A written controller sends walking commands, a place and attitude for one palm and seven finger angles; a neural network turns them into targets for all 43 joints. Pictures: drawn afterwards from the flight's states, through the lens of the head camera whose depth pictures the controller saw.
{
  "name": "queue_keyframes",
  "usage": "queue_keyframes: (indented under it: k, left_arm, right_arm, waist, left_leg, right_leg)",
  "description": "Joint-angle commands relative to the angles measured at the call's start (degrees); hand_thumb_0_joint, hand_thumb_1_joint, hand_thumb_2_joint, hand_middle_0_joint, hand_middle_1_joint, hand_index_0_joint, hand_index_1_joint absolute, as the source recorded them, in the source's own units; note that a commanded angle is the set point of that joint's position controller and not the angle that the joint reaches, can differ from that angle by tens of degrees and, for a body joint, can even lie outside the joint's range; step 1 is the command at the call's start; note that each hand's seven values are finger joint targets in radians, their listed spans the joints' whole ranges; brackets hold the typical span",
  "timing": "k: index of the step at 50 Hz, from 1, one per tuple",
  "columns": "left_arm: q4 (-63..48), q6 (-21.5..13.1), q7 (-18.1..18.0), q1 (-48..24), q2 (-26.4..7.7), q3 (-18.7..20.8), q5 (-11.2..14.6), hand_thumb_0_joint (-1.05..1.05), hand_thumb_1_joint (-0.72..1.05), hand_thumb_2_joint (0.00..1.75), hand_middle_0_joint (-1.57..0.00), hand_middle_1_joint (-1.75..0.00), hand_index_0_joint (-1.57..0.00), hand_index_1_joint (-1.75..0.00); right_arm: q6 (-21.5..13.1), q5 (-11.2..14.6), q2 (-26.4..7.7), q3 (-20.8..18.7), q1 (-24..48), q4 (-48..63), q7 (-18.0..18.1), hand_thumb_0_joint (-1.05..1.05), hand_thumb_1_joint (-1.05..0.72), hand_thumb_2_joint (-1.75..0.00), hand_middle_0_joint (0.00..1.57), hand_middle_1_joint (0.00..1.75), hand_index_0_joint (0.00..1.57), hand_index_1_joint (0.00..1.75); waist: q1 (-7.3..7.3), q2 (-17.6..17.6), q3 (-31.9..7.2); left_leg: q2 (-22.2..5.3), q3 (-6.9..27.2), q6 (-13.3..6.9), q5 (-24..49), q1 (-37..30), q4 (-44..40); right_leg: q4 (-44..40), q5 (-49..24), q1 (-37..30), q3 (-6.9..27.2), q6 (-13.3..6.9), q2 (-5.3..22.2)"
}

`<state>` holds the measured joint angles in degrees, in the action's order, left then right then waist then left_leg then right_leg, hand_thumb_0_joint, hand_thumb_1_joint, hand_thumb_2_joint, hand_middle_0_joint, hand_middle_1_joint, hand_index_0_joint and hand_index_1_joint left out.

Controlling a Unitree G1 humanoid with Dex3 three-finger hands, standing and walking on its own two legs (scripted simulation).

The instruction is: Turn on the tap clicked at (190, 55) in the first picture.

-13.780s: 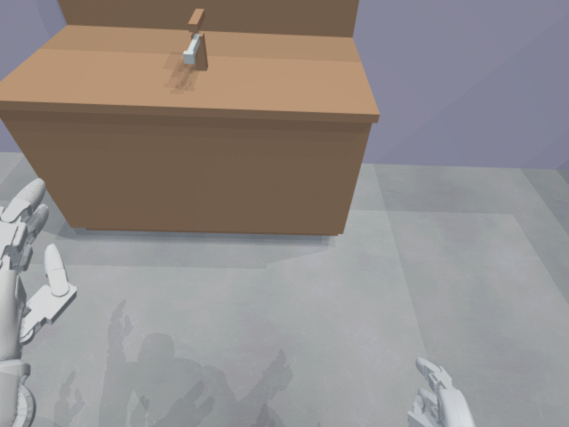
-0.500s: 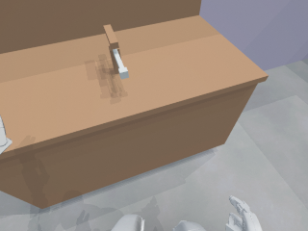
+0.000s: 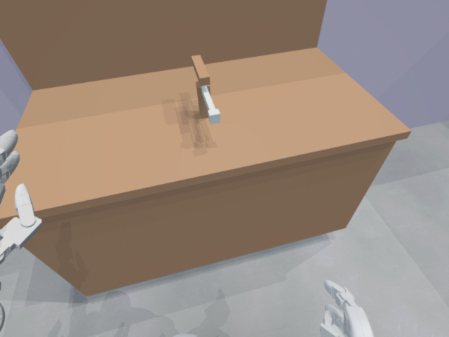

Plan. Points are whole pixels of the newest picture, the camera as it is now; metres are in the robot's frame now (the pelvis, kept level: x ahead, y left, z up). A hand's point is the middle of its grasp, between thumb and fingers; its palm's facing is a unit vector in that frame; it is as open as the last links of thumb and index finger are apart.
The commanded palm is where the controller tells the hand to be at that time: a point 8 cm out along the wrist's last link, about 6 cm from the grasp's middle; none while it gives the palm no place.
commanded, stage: look again from close up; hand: left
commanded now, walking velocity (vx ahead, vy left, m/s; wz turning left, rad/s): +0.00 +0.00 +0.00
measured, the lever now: (214, 116) +0.63 +0.07 +0.04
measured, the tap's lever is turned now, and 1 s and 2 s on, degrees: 0 0 0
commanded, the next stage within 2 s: shuffle to correct the standing spot in 0.42 s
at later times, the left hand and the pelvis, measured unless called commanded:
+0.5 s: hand (50, 218) +0.24 +0.26 +0.16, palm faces +0.38 -0.83 -0.41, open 7.4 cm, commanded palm +0.18 +0.29 +0.19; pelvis +0.02 +0.02 +0.01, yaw -1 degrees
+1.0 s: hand (92, 176) +0.31 +0.23 +0.16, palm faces +0.37 -0.87 -0.34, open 7.5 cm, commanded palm +0.26 +0.27 +0.19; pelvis +0.09 -0.01 +0.00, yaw -2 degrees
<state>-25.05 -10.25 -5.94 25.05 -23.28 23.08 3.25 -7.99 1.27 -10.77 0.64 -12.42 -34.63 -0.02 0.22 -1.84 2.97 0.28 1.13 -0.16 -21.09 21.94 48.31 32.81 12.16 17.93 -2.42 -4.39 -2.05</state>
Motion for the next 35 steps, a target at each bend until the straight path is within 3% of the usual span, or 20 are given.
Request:
queue_keyframes:
  k: [1,2,3,5,7,9,10,12,14,15,16,17,20,22,24,26,27,29,32,35]
  left_arm:
    - [-11.86,-1.89,-1.43,-5.08,-9.09,4.36,0.15,0.00,0.90,0.90,-0.20,-0.30,-0.20,-0.30]
    - [-12.61,-2.28,-1.86,-6.05,-8.54,3.49,-0.16,0.00,0.90,0.90,-0.20,-0.30,-0.20,-0.30]
    - [-14.26,-2.74,-2.26,-6.93,-8.48,3.19,-0.50,0.00,0.90,0.90,-0.20,-0.30,-0.20,-0.30]
    - [-18.41,-3.62,-2.95,-10.02,-8.66,2.54,-0.73,0.00,0.90,0.90,-0.20,-0.30,-0.20,-0.30]
    - [-21.41,-3.93,-3.52,-11.44,-8.88,2.60,-0.86,0.00,0.90,0.90,-0.20,-0.30,-0.20,-0.30]
    - [-18.21,-3.76,-3.72,-7.82,-9.69,4.62,-1.34,0.00,0.90,0.90,-0.20,-0.30,-0.20,-0.30]
    - [-17.55,-3.61,-3.71,-6.53,-9.34,4.82,-1.88,0.00,0.90,0.90,-0.20,-0.30,-0.20,-0.30]
    - [-15.25,-3.89,-3.60,-4.57,-9.47,5.59,-1.77,0.00,0.90,0.90,-0.20,-0.30,-0.20,-0.30]
    - [-10.71,-3.49,-3.16,-1.91,-8.50,5.48,-1.21,0.00,0.90,0.90,-0.20,-0.30,-0.20,-0.30]
    - [-10.00,-3.17,-2.92,-1.59,-8.05,4.98,-0.79,0.00,0.90,0.90,-0.20,-0.30,-0.20,-0.30]
    - [-6.95,-2.72,-2.73,-0.34,-7.01,4.30,-0.64,0.00,0.90,0.90,-0.20,-0.30,-0.20,-0.30]
    - [-6.89,-2.39,-2.50,-0.45,-5.99,3.21,-0.49,0.00,0.90,0.90,-0.20,-0.30,-0.20,-0.30]
    - [-7.97,-2.23,-2.81,-1.11,-6.30,2.82,-0.19,0.00,0.90,0.90,-0.20,-0.30,-0.20,-0.30]
    - [-10.79,-2.43,-2.90,-2.11,-7.03,2.97,-0.01,0.00,0.90,0.90,-0.20,-0.30,-0.20,-0.30]
    - [-13.83,-2.61,-3.28,-2.76,-8.22,3.39,-0.46,0.00,0.90,0.90,-0.20,-0.30,-0.20,-0.30]
    - [-17.56,-3.15,-3.65,-5.86,-9.96,4.33,-0.76,0.00,0.90,0.90,-0.20,-0.30,-0.20,-0.30]
    - [-16.86,-3.34,-3.63,-5.31,-9.08,3.59,-0.61,0.00,0.90,0.90,-0.20,-0.30,-0.20,-0.30]
    - [-15.33,-3.10,-3.65,-4.36,-8.49,3.34,-0.41,0.00,0.90,0.90,-0.20,-0.30,-0.20,-0.30]
    - [-14.28,-2.76,-3.53,-5.59,-7.58,3.07,-0.31,0.00,0.90,0.90,-0.20,-0.30,-0.20,-0.30]
    - [-10.96,-2.26,-3.40,-5.01,-7.33,2.96,-0.56,0.00,0.90,0.90,-0.20,-0.30,-0.20,-0.30]
  right_arm:
    - [-2.34,-0.42,-5.88,-1.89,3.97,8.71,1.51,0.00,-0.90,-0.90,0.20,0.30,0.20,0.30]
    - [-2.45,-0.79,-5.45,-1.54,3.98,8.43,2.11,0.00,-0.90,-0.90,0.20,0.30,0.20,0.30]
    - [-2.70,-1.05,-5.96,-1.65,3.58,8.28,2.62,0.00,-0.90,-0.90,0.20,0.30,0.20,0.30]
    - [-3.39,-1.25,-6.88,-2.04,3.03,8.53,3.11,0.00,-0.90,-0.90,0.20,0.30,0.20,0.30]
    - [-4.17,-0.70,-8.27,-2.37,3.76,9.29,3.32,0.00,-0.90,-0.90,0.20,0.30,0.20,0.30]
    - [-4.42,-0.48,-6.83,-2.14,4.91,8.53,3.14,0.00,-0.90,-0.90,0.20,0.30,0.20,0.30]
    - [-4.38,-0.20,-6.77,-2.30,4.48,8.55,2.76,0.00,-0.90,-0.90,0.20,0.30,0.20,0.30]
    - [-4.40,-0.16,-6.85,-2.66,4.03,8.52,2.41,0.00,-0.90,-0.90,0.20,0.30,0.20,0.30]
    - [-3.91,-0.28,-7.22,-3.42,2.86,8.26,2.07,0.00,-0.90,-0.90,0.20,0.30,0.20,0.30]
    - [-3.62,-0.27,-7.12,-3.49,2.61,7.87,1.99,0.00,-0.90,-0.90,0.20,0.30,0.20,0.30]
    - [-3.24,-0.28,-6.95,-3.35,2.41,7.54,1.78,0.00,-0.90,-0.90,0.20,0.30,0.20,0.30]
    - [-2.80,-0.18,-7.01,-3.22,1.96,7.47,1.48,0.00,-0.90,-0.90,0.20,0.30,0.20,0.30]
    - [-2.26,-0.41,-7.47,-2.61,2.35,7.51,1.85,0.00,-0.90,-0.90,0.20,0.30,0.20,0.30]
    - [-2.17,-0.59,-8.18,-2.71,3.72,8.11,2.44,0.00,-0.90,-0.90,0.20,0.30,0.20,0.30]
    - [-1.84,-0.67,-7.50,-2.27,5.17,8.80,2.74,0.00,-0.90,-0.90,0.20,0.30,0.20,0.30]
    - [-2.12,-0.83,-7.37,-1.87,6.14,8.99,3.00,0.00,-0.90,-0.90,0.20,0.30,0.20,0.30]
    - [-2.09,-0.95,-7.41,-2.01,5.81,8.65,2.98,0.00,-0.90,-0.90,0.20,0.30,0.20,0.30]
    - [-1.72,-0.87,-7.52,-2.51,5.07,8.56,2.94,0.00,-0.90,-0.90,0.20,0.30,0.20,0.30]
    - [-0.99,-0.64,-7.28,-2.51,4.86,8.52,3.12,0.00,-0.90,-0.90,0.20,0.30,0.20,0.30]
    - [-0.22,-0.61,-7.11,-2.62,4.24,8.37,3.09,0.00,-0.90,-0.90,0.20,0.30,0.20,0.30]
  waist:
    - [-0.39,8.57,-3.95]
    - [-0.27,8.24,-5.13]
    - [-0.20,4.53,-5.87]
    - [0.02,-1.78,-7.07]
    - [0.79,-12.32,-7.54]
    - [0.99,-15.17,-5.42]
    - [1.19,-13.75,-4.05]
    - [1.01,-4.07,-4.01]
    - [0.47,6.46,-4.02]
    - [0.24,8.02,-3.87]
    - [0.04,8.42,-2.26]
    - [0.03,8.88,-3.40]
    - [-0.23,7.12,-7.20]
    - [0.38,2.46,-9.18]
    - [0.78,-2.56,-8.34]
    - [0.75,-5.45,-6.99]
    - [0.97,-4.31,-7.32]
    - [0.77,-4.54,-8.45]
    - [0.11,-8.00,-6.01]
    - [-0.06,-7.48,-5.06]
  left_leg:
    - [-2.22,-0.53,-1.06,0.45,-5.46,-9.97]
    - [-1.00,-1.68,-1.38,1.22,-10.44,-15.76]
    - [-0.15,-2.45,-1.57,2.32,-14.46,-20.39]
    - [-2.72,0.75,-2.94,0.70,-17.22,-26.57]
    - [-11.35,11.75,-6.17,2.09,-14.48,-33.54]
    - [-12.18,12.21,-6.45,-10.66,-2.73,-36.57]
    - [-10.56,9.91,-5.86,-11.56,-0.40,-35.13]
    - [-7.04,6.31,-4.29,-9.10,1.35,-29.67]
    - [-1.95,1.76,-2.32,-4.05,-1.25,-19.82]
    - [-0.75,0.93,-1.56,-1.94,-3.92,-15.07]
    - [-0.85,1.03,-1.18,-0.47,-3.64,-12.79]
    - [-1.32,1.22,-1.17,1.73,-4.22,-13.20]
    - [-2.31,2.29,-1.78,6.28,-9.06,-22.17]
    - [-4.77,5.04,-2.12,11.11,-11.17,-26.76]
    - [-6.11,6.46,-3.08,10.13,-10.37,-28.09]
    - [-5.97,6.57,-2.71,12.51,-9.20,-29.19]
    - [-6.58,7.36,-2.57,12.34,-8.73,-29.43]
    - [-7.55,7.83,-3.16,6.83,-9.62,-29.89]
    - [-10.10,11.32,-4.16,-1.70,-9.49,-32.47]
    - [-11.74,11.86,-4.87,3.95,-10.73,-28.87]
  right_leg:
    - [-18.92,17.98,4.55,18.01,-4.35,15.77]
    - [-18.16,19.07,5.94,15.73,-3.10,13.95]
    - [-16.62,19.77,6.58,13.79,-1.73,11.72]
    - [-11.42,18.72,5.24,11.34,0.67,7.94]
    - [2.03,9.81,2.80,4.74,3.34,2.06]
    - [2.31,8.47,-4.30,3.79,4.22,2.41]
    - [-1.11,5.86,-7.20,3.78,4.06,2.68]
    - [-7.89,4.47,-11.01,5.93,3.96,3.59]
    - [-16.69,12.76,-6.21,16.17,1.41,8.41]
    - [-20.46,18.44,-1.71,20.72,-0.37,11.91]
    - [-22.30,22.07,0.75,22.41,-1.58,13.92]
    - [-21.33,18.71,-0.27,22.30,-2.75,14.57]
    - [-15.60,7.96,-3.62,14.84,-0.61,10.73]
    - [-10.90,3.93,-5.55,10.60,1.74,6.98]
    - [-10.59,2.22,-5.54,9.80,2.64,5.75]
    - [-9.08,-1.67,-6.67,8.61,2.69,5.00]
    - [-8.27,-1.85,-7.74,7.41,2.61,4.74]
    - [-6.29,0.77,-7.19,6.30,2.27,3.65]
    - [-2.28,4.80,-2.97,3.01,2.12,1.68]
    - [-3.60,3.16,-1.37,1.28,1.77,1.42]
